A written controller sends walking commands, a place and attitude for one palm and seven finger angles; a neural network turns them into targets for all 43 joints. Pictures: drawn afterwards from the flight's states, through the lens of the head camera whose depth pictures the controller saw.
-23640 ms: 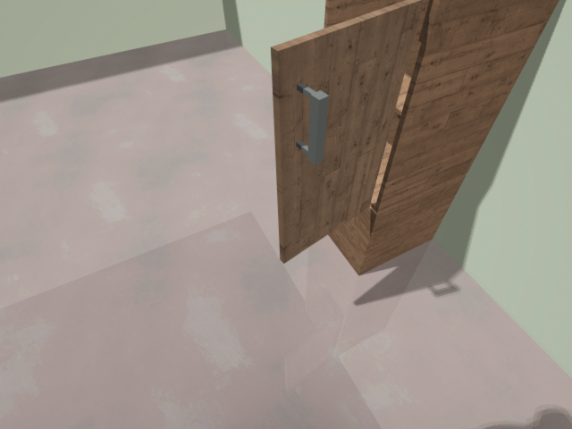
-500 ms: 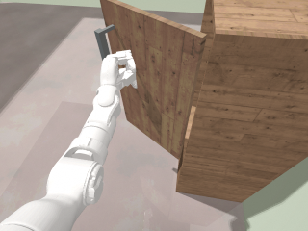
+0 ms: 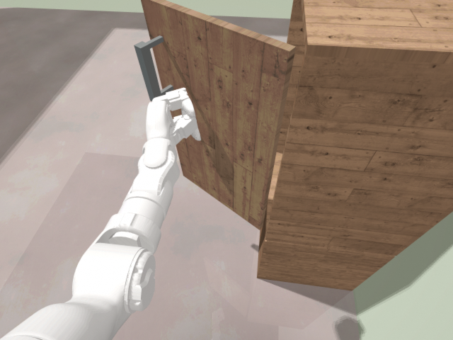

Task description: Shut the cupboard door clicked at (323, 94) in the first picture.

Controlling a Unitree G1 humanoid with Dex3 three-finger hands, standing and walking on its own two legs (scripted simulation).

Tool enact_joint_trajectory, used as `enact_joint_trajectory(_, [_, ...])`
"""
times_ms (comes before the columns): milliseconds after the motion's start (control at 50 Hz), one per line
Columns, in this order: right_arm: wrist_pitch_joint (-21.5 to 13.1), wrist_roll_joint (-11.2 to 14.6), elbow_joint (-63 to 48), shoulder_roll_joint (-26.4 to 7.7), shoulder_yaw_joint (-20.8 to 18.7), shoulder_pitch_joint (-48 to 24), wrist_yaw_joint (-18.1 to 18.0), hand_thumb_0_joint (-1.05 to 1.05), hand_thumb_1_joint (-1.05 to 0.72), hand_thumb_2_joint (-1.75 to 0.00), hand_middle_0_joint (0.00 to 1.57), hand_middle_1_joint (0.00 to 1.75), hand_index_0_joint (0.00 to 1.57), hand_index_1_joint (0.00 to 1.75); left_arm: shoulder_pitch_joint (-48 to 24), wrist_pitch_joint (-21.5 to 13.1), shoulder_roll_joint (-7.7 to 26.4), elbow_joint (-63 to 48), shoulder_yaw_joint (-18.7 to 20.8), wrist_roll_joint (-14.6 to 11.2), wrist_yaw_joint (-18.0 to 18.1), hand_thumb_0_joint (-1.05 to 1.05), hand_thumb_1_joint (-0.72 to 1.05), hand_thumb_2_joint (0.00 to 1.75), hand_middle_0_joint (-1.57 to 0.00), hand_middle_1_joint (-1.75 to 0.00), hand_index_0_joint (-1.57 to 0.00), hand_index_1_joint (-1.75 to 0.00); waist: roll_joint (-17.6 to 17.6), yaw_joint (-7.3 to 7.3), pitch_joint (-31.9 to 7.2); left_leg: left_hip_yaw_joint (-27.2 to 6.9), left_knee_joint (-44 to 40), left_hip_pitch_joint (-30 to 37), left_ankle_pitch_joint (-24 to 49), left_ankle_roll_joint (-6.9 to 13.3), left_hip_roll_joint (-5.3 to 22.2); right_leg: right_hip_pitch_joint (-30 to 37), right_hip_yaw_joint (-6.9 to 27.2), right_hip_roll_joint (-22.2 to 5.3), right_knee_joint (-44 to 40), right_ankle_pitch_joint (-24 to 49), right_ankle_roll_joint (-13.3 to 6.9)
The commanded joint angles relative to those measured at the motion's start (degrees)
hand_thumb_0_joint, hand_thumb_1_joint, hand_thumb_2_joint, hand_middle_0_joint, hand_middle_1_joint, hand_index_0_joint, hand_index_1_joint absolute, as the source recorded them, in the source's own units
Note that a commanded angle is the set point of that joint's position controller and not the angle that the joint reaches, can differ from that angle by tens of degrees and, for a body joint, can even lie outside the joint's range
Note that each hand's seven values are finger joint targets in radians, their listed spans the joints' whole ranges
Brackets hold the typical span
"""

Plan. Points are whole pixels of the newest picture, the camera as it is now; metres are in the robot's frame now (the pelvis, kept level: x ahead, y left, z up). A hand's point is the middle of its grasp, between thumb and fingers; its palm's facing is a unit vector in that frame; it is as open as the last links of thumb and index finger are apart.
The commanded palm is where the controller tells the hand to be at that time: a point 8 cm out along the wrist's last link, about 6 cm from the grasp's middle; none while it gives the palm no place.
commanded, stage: draw the hand back to the body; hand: left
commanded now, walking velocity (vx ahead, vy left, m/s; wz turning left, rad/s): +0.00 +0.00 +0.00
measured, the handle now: (156, 70) +0.65 +0.12 +0.13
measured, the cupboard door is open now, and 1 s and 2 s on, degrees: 58 58 58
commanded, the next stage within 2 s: step back with the hand held close in 1.48 s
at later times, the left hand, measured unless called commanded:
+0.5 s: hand (112, 183) +0.31 +0.14 +0.17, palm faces +0.02 -0.99 -0.12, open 3.1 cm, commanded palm +0.28 +0.20 +0.16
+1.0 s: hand out of the picture +0.22 +0.26 +0.16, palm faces +0.36 -0.86 -0.37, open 5.3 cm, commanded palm +0.17 +0.31 +0.19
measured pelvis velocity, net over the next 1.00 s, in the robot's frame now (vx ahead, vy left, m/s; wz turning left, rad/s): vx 0.02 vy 0.02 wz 0.03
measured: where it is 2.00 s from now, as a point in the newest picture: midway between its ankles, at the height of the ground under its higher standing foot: outside the picture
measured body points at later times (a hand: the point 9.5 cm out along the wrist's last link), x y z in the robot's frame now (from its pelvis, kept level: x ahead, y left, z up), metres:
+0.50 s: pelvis +0.00 +0.01 +0.01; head -0.02 -0.01 +0.46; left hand +0.30 +0.19 +0.18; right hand +0.24 -0.20 -0.04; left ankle +0.00 +0.10 -0.72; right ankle +0.01 -0.09 -0.72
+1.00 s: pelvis +0.02 +0.02 +0.02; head +0.00 -0.01 +0.47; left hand +0.19 +0.31 +0.18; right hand +0.19 -0.19 -0.08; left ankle +0.00 +0.10 -0.72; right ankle +0.01 -0.09 -0.72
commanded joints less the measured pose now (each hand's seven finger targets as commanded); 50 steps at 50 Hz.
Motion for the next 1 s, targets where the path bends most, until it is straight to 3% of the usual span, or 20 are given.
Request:
enact_joint_trajectory(0, [-3.2,-0.5,-9.0,-6.9,-3.5,0.1,1.0,0.0,-0.9,-0.9,0.2,0.3,0.2,0.3,-9.0,-11.0,11.6,-29.3,1.2,2.5,-1.4,0.0,0.9,0.9,-1.3,-1.5,-1.3,-1.5,-3.2,6.23,-28.5,-1.2,-1.9,11.3,23.0,0.3,-0.4,17.4,0.0,-0.9,-1.1,29.4,0.8])
enact_joint_trajectory(40, [-2.1,0.1,-9.9,-7.2,-4.2,-0.4,1.5,0.0,-0.9,-0.9,0.2,0.3,0.2,0.3,1.9,-8.1,11.8,-31.4,-0.2,3.8,-3.3,0.0,0.9,0.9,-1.3,-1.5,-1.3,-1.5,-7.2,6.64,-24.9,-0.7,-3.0,9.8,23.2,0.6,0.0,19.2,-0.1,-1.2,-2.0,30.9,1.2])
enact_joint_trajectory(60, [-1.5,1.0,-10.6,-7.1,-4.1,-1.9,1.5,0.0,-0.9,-0.9,0.2,0.3,0.2,0.3,4.3,-5.5,10.5,-33.8,-2.0,3.6,-4.6,0.0,0.9,0.9,-1.3,-1.5,-1.3,-1.5,-7.1,6.38,-21.5,-0.2,-3.9,9.8,21.8,0.7,0.2,18.5,0.0,-1.3,-3.3,30.6,1.6])
enact_joint_trajectory(120, [-0.3,2.8,-12.4,-7.4,-4.2,-6.1,0.1,0.0,-0.9,-0.9,0.2,0.3,0.2,0.3,5.6,3.8,6.7,-41.8,-5.8,-0.9,-8.1,0.0,0.9,0.9,-1.3,-1.5,-1.3,-1.5,-8.1,5.28,-14.7,-0.1,-6.0,12.1,16.0,1.1,0.2,17.1,-0.2,-1.1,-8.2,24.8,2.6])
enact_joint_trajectory(160, [-0.3,3.4,-13.1,-7.1,-3.4,-9.5,-1.5,0.0,-0.9,-0.9,0.2,0.3,0.2,0.3,3.5,7.5,7.3,-48.5,-5.5,-4.0,-9.1,0.0,0.9,0.9,-1.3,-1.5,-1.3,-1.5,-6.4,5.14,-12.1,-0.5,-7.2,14.0,13.2,1.4,0.1,16.4,-0.1,-1.3,-10.6,19.9,2.7])
enact_joint_trajectory(220, [-1.7,3.1,-13.1,-6.4,-2.4,-11.8,-3.2,0.0,-0.9,-0.9,0.2,0.3,0.2,0.3,0.6,8.2,7.9,-58.7,-6.4,-4.8,-8.9,0.0,0.9,0.9,-1.3,-1.5,-1.3,-1.5,-4.2,4.8,-12.1,-2.1,-8.1,18.0,11.6,1.5,0.2,15.5,-0.6,-1.0,-11.5,15.1,1.9])
enact_joint_trajectory(280, [-2.8,2.8,-13.0,-5.7,-1.7,-13.3,-3.7,0.0,-0.9,-0.9,0.2,0.3,0.2,0.3,7.2,7.0,10.1,-63.8,-6.0,-3.5,-8.8,0.0,0.9,0.9,-1.3,-1.5,-1.3,-1.5,0.1,5.93,-13.9,-3.0,-8.4,21.1,14.2,1.1,0.3,16.4,-1.1,-1.1,-10.1,16.6,1.1])
enact_joint_trajectory(320, [-2.6,2.8,-12.9,-5.7,-1.3,-14.0,-3.5,0.0,-0.9,-0.9,0.2,0.3,0.2,0.3,12.8,8.7,9.6,-62.8,-6.8,-3.1,-9.8,0.0,0.9,0.9,-1.24,-1.44,-1.24,-1.44,-0.6,6.06,-12.3,-3.6,-9.0,21.0,14.2,0.7,0.3,16.2,-1.7,-1.1,-10.0,16.3,1.0])
enact_joint_trajectory(380, [-0.5,3.3,-13.6,-6.2,-0.7,-15.7,-3.4,0.0,-0.9,-0.9,0.2,0.3,0.2,0.3,21.1,14.8,10.8,-59.5,-5.6,-3.7,-12.1,0.0,0.9,0.9,-1.16,-1.35,-1.16,-1.35,-4.2,6.57,-7.3,-3.5,-10.5,18.0,10.7,0.4,0.0,16.7,-1.8,-1.7,-11.4,13.9,1.2])
enact_joint_trajectory(400, [-0.1,1.9,-14.5,-4.8,-0.3,-16.8,-4.1,0.0,-0.9,-0.9,0.2,0.3,0.2,0.3,22.9,10.6,12.3,-65.8,-8.9,0.1,-9.5,0.0,0.9,0.9,-1.13,-1.32,-1.13,-1.32,-5.6,6.33,-0.9,-4.0,-12.9,17.9,9.7,0.7,-0.2,15.3,0.4,-2.5,-15.1,11.6,1.7])
enact_joint_trajectory(440, [1.3,1.6,-14.0,-5.2,-0.1,-17.1,-4.3,0.0,-0.9,-0.9,0.2,0.3,0.2,0.3,33.3,9.8,13.1,-61.6,-6.2,0.5,-8.0,0.0,0.9,0.9,-1.08,-1.26,-1.08,-1.26,-7.5,7.24,2.0,-4.1,-13.8,16.3,8.2,0.8,0.1,16.3,0.6,-2.7,-16.7,9.6,1.8])
enact_joint_trajectory(520, [3.4,0.9,-15.5,-4.5,0.5,-17.9,-4.4,0.0,-0.9,-0.9,0.2,0.3,0.2,0.3,34.9,8.5,15.7,-72.9,-4.4,1.7,-6.8,0.0,0.9,0.9,-0.97,-1.14,-0.97,-1.14,-1.8,7.36,-3.9,-4.1,-15.2,21.0,12.8,0.5,0.6,21.6,0.3,-2.8,-16.8,14.1,1.1])
enact_joint_trajectory(580, [3.2,0.5,-15.6,-4.3,0.8,-18.7,-4.7,0.0,-0.9,-0.9,0.2,0.3,0.2,0.3,33.5,7.8,18.7,-80.5,-2.4,2.5,-5.4,0.0,0.9,0.9,-0.89,-1.05,-0.89,-1.05,4.8,7.31,-5.9,-4.5,-16.2,24.0,14.5,0.1,0.8,23.2,0.1,-2.6,-17.6,14.4,0.7])
enact_joint_trajectory(620, [2.4,0.2,-15.4,-4.2,1.0,-19.1,-4.9,0.0,-0.9,-0.9,0.2,0.3,0.2,0.3,35.0,7.3,19.5,-84.1,-1.7,2.9,-4.4,0.0,0.9,0.9,-0.83,-0.99,-0.83,-0.99,6.4,7.4,-6.3,-5.0,-16.6,25.6,15.4,-0.1,1.0,23.4,-0.3,-2.2,-17.9,13.9,0.4])
enact_joint_trajectory(660, [1.8,-0.1,-15.2,-4.4,0.8,-19.1,-5.2,0.0,-0.9,-0.9,0.2,0.3,0.2,0.3,38.8,7.2,20.5,-85.7,-0.3,2.8,-3.6,0.0,0.9,0.9,-0.78,-0.93,-0.78,-0.93,5.1,7.68,-6.6,-5.3,-16.9,26.0,16.6,0.0,1.1,24.6,-0.4,-2.1,-18.2,14.5,0.4])
enact_joint_trajectory(680, [1.6,-0.2,-14.9,-4.4,0.8,-19.1,-5.3,0.0,-0.9,-0.9,0.2,0.3,0.2,0.3,41.2,7.1,20.6,-85.4,0.2,2.8,-3.3,0.0,0.9,0.9,-0.75,-0.9,-0.75,-0.9,2.2,7.81,-6.6,-5.4,-17.0,25.9,17.0,0.0,1.1,24.9,-0.8,-2.0,-18.2,14.9,0.5])
enact_joint_trajectory(760, [1.9,-0.1,-14.4,-4.8,0.3,-19.1,-5.2,0.0,-0.9,-0.9,0.2,0.3,0.2,0.3,54.1,7.6,19.2,-81.5,1.6,2.3,-3.5,0.0,0.9,0.9,-0.64,-0.78,-0.64,-0.78,-3.8,8.38,-1.4,-5.2,-17.8,23.4,17.5,-0.2,1.4,24.7,-1.0,-2.2,-18.8,14.9,0.9])
enact_joint_trajectory(820, [2.5,0.0,-14.0,-5.3,-0.3,-19.1,-5.0,0.0,-0.9,-0.9,0.2,0.3,0.2,0.3,60.0,7.4,21.7,-80.7,6.1,2.1,-3.6,0.0,0.9,0.9,-0.56,-0.69,-0.56,-0.69,-5.6,8.96,0.5,-4.8,-17.7,21.8,16.9,-0.1,1.4,24.5,-1.0,-2.3,-19.1,14.7,1.1])
enact_joint_trajectory(940, [1.2,0.2,-14.0,-5.6,-1.2,-18.9,-5.1,0.0,-0.9,-0.9,0.2,0.3,0.2,0.3,65.3,5.4,28.4,-88.3,14.7,2.1,-2.7,0.0,0.9,0.9,-0.39,-0.51,-0.39,-0.51,2.1,10.02,-3.0,-4.6,-16.3,21.7,20.2,-0.5,1.4,26.9,-0.5,-2.8,-18.4,16.9,1.1])
enact_joint_trajectory(980, [0.3,0.3,-14.1,-5.2,-1.2,-18.6,-5.4,0.0,-0.9,-0.9,0.2,0.3,0.2,0.3,67.0,5.0,28.8,-90.3,16.1,2.0,-2.1,0.0,0.9,0.9,-0.34,-0.45,-0.34,-0.45,3.3,10.16,-3.0,-5.0,-16.4,21.4,19.9,-0.8,1.5,26.5,-0.8,-2.7,-18.2,15.8,1.1])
